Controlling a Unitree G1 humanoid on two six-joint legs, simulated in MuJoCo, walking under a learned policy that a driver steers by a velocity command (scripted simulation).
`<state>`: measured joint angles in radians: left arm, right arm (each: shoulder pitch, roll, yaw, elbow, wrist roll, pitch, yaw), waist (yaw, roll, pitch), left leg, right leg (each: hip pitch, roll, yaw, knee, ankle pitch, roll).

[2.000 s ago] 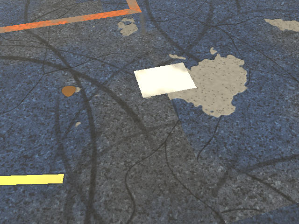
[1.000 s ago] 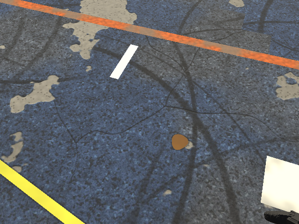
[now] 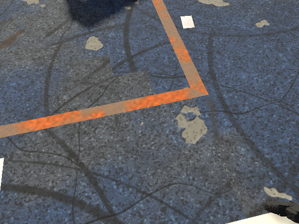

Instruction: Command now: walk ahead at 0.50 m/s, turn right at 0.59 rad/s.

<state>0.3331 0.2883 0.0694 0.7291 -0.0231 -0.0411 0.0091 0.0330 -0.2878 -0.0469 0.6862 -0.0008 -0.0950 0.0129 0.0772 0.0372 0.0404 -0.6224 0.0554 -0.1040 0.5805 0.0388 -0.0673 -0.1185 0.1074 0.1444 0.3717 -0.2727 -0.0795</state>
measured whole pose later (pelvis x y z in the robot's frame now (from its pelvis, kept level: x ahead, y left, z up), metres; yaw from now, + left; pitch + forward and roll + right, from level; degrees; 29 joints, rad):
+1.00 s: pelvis +0.21 +0.02 -0.01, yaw -7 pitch -2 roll +0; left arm 0.19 0.24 0.04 0.83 0.01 0.02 0.03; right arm 0.13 -0.26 -0.01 0.98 0.00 0.00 -0.01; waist -0.01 -0.01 0.04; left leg -0.18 0.01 0.02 0.51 -0.30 0.00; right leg -0.20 0.00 0.06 0.52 -0.29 0.02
